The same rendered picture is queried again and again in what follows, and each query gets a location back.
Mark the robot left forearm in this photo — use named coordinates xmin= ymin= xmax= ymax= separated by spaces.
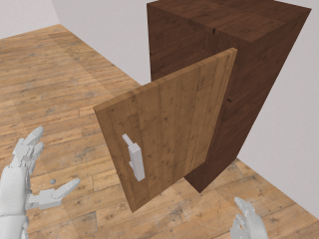
xmin=0 ymin=213 xmax=29 ymax=239

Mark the handle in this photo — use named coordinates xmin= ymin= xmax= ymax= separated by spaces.
xmin=122 ymin=134 xmax=146 ymax=181

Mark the cupboard door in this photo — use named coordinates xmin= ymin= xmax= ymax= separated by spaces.
xmin=93 ymin=48 xmax=238 ymax=213

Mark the left robot hand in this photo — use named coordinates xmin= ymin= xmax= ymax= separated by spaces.
xmin=0 ymin=126 xmax=81 ymax=216

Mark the right robot hand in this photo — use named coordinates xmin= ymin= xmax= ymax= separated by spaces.
xmin=229 ymin=196 xmax=269 ymax=239

